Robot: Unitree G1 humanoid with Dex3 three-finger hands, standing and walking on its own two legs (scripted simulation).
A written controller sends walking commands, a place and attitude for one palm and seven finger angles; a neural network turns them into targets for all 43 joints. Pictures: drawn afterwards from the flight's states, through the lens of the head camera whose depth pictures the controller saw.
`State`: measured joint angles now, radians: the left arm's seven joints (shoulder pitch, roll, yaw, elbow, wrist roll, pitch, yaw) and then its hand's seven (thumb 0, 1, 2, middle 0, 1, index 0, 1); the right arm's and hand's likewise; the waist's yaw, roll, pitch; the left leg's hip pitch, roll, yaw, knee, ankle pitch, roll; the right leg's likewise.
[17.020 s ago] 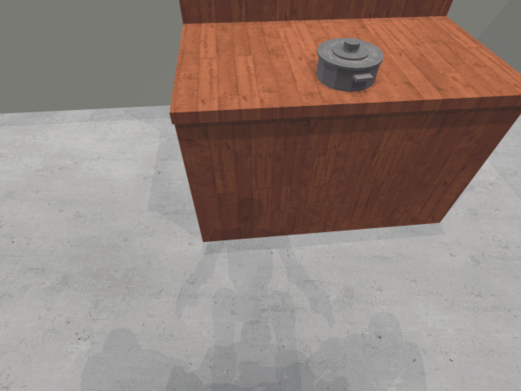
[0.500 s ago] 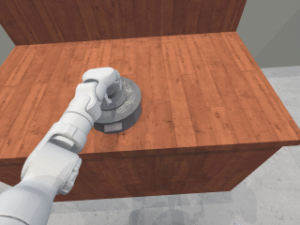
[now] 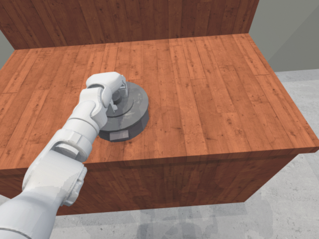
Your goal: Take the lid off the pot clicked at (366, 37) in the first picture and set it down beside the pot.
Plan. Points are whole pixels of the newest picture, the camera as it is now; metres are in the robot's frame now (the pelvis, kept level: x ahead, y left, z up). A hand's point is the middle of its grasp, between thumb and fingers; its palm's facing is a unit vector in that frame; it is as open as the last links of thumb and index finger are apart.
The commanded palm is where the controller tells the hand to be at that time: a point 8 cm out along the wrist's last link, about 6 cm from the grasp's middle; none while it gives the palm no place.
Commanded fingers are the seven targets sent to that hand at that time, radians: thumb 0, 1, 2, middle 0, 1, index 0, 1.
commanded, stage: lift the lid straight up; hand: left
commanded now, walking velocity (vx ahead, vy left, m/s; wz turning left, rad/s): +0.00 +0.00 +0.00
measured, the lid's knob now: (113, 97) +0.50 +0.11 +0.07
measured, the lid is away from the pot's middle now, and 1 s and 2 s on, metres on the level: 0.01 0.01 0.02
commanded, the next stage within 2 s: move the lid sideways beside the pot in 1.92 s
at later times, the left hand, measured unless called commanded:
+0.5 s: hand (106, 94) +0.46 +0.12 +0.11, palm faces -0.32 -0.06 -0.94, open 7.5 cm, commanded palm +0.47 +0.12 +0.19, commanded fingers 0.00 0.68 0.98 -0.78 -1.03 -0.83 -1.03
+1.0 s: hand (105, 79) +0.47 +0.11 +0.16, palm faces -0.28 -0.04 -0.96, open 7.5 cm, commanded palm +0.46 +0.12 +0.23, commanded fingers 0.00 0.68 0.98 -0.78 -1.03 -0.83 -1.03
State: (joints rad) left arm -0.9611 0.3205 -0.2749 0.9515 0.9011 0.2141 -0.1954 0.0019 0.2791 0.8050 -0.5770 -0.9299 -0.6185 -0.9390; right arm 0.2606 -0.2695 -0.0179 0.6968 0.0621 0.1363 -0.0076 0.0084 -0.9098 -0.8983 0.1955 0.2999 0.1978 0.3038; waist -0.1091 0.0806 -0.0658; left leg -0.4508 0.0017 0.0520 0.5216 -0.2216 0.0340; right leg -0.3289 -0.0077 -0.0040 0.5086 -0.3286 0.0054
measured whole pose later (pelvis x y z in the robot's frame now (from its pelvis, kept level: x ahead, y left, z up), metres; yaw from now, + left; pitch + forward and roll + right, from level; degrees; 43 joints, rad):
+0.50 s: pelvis +0.00 +0.00 +0.00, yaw +1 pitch +7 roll +0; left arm -1.00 0.34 -0.29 0.91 0.87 0.22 -0.25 0.01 0.26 0.80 -0.60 -0.91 -0.65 -0.93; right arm 0.24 -0.27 -0.01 0.71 0.07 0.08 -0.01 0.01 -0.91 -0.90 0.20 0.30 0.20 0.30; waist -0.09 0.09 -0.05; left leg -0.41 -0.01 0.04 0.50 -0.21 0.03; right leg -0.29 -0.02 -0.02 0.49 -0.33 0.00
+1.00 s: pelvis +0.00 +0.00 +0.00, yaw +2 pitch +6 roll +0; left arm -1.11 0.34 -0.30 0.92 0.88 0.25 -0.31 0.02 0.26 0.80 -0.60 -0.91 -0.66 -0.93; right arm 0.26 -0.28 0.00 0.71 0.06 0.05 -0.01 0.01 -0.91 -0.90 0.20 0.30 0.20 0.30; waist -0.09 0.09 -0.05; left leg -0.39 -0.02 0.03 0.47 -0.19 0.03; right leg -0.27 -0.02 -0.02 0.48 -0.32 0.01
